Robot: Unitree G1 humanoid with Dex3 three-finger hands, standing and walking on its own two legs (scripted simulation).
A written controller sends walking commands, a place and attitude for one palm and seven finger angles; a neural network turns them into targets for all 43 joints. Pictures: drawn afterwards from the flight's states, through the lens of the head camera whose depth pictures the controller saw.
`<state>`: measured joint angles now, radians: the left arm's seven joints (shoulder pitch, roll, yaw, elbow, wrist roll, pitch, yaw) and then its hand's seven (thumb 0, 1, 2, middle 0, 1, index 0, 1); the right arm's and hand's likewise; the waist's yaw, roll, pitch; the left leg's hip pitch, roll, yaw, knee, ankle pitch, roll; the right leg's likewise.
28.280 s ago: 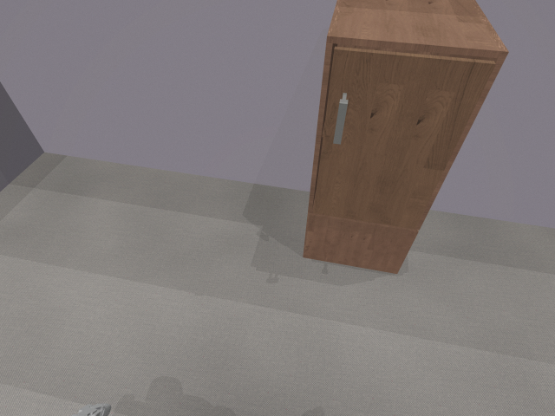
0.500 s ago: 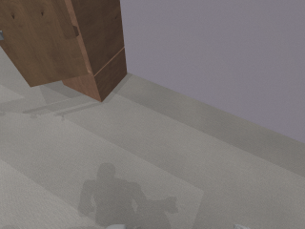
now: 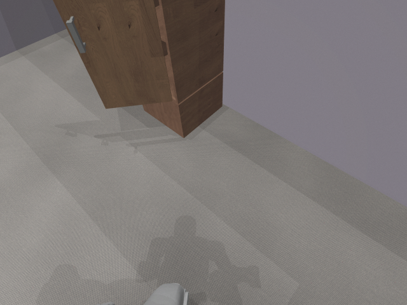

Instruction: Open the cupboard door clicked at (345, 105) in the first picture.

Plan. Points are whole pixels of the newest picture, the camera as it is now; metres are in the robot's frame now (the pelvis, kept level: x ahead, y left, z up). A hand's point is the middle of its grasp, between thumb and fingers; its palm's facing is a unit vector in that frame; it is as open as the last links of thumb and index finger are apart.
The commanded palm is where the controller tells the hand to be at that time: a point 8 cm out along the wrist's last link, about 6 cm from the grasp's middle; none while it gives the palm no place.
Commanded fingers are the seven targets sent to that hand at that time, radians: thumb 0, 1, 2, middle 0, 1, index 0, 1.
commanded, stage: turn to face it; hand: left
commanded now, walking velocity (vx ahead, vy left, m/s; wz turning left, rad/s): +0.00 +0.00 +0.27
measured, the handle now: (77, 34) +1.05 +0.57 -0.02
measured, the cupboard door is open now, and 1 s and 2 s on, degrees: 49 49 49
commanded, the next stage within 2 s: take the last steps up to it in 0.08 s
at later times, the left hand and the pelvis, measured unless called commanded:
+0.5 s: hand out of the picture +0.06 +0.23 -0.16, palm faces +0.20 -0.96 -0.21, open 7.4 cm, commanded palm none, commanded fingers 0.00 0.90 0.90 -0.20 -0.30 -0.20 -0.30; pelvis +0.03 +0.02 +0.00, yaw +9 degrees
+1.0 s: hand out of the picture +0.02 +0.24 -0.19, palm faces +0.39 -0.91 -0.14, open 7.4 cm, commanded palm none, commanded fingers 0.00 0.90 0.90 -0.20 -0.30 -0.20 -0.30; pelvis +0.16 +0.11 -0.02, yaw +17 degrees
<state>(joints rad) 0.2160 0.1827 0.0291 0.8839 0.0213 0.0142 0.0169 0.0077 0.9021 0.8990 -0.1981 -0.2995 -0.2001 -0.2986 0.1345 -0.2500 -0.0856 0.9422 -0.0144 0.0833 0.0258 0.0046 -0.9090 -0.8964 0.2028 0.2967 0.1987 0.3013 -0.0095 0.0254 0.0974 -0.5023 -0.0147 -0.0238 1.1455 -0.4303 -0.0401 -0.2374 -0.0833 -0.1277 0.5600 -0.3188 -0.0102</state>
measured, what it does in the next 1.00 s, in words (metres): walks ahead, turning left: left foot, then right foot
